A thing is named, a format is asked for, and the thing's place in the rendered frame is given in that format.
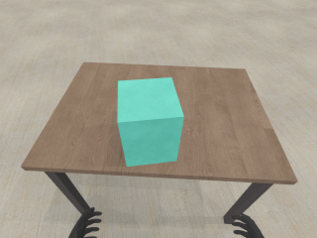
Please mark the left robot hand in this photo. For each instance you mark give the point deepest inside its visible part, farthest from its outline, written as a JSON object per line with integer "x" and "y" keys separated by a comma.
{"x": 79, "y": 230}

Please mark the carton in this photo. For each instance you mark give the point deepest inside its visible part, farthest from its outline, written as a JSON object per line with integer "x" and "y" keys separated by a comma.
{"x": 150, "y": 120}

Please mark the table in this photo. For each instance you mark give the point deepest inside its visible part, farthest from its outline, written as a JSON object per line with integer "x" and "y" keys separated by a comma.
{"x": 225, "y": 136}

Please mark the right robot hand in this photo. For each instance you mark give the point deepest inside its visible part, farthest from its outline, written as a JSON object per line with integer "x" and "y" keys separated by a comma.
{"x": 249, "y": 224}

